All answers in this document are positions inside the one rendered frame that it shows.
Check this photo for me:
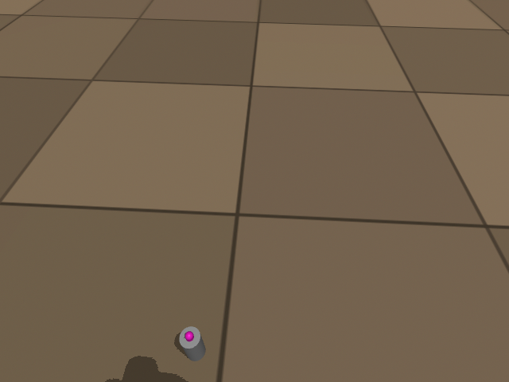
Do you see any bottle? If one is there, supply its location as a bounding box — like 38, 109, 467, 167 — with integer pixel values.
179, 326, 205, 361

